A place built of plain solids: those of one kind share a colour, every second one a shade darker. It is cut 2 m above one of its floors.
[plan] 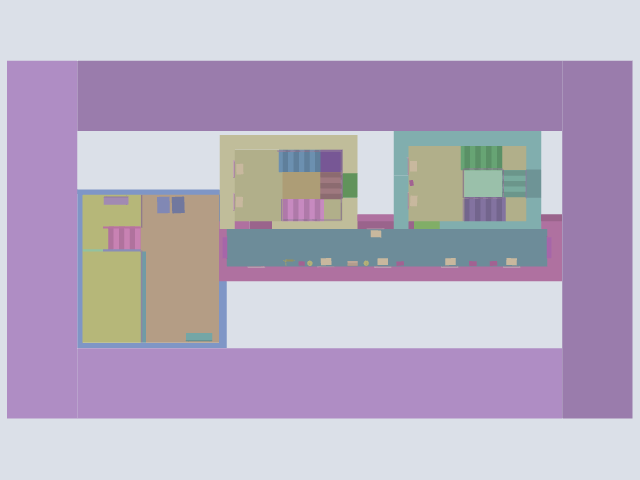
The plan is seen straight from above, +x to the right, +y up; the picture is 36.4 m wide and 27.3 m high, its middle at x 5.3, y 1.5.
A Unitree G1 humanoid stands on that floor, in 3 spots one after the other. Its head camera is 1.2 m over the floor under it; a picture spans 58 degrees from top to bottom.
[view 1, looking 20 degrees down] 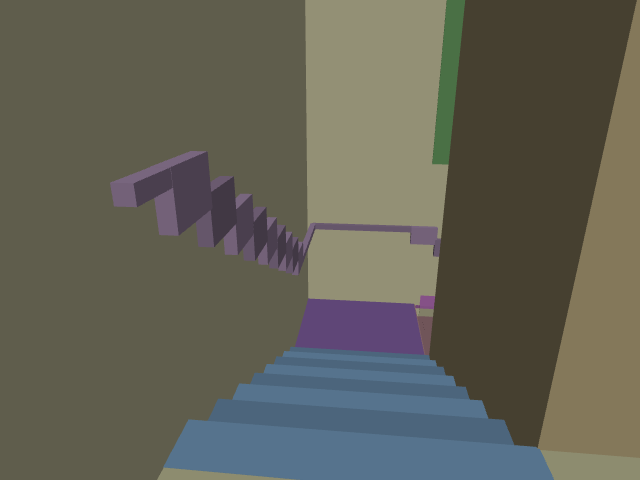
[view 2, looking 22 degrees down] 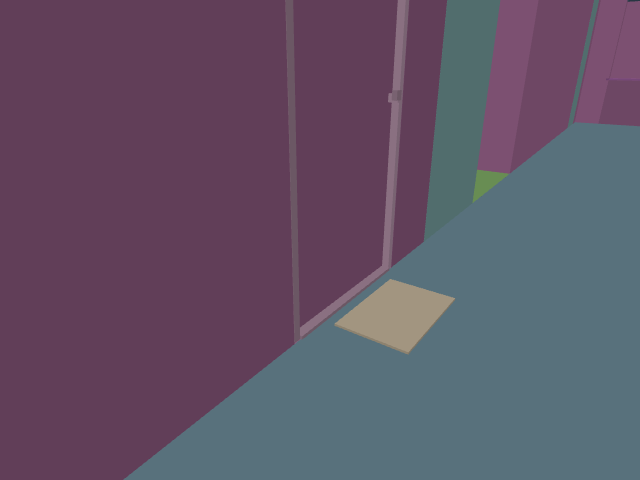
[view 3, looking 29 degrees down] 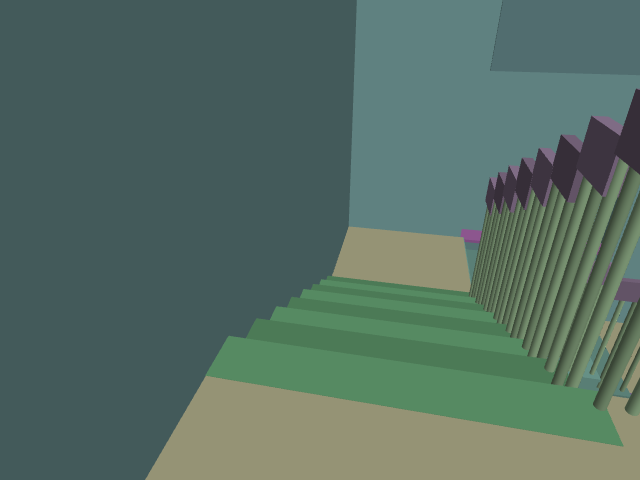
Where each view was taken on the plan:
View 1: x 1.93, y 6.00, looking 6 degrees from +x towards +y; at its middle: wall_bhall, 4.98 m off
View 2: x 6.65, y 1.06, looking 35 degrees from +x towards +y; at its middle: wall_corr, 2.08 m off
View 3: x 12.27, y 6.20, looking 12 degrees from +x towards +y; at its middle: wall_hall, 3.56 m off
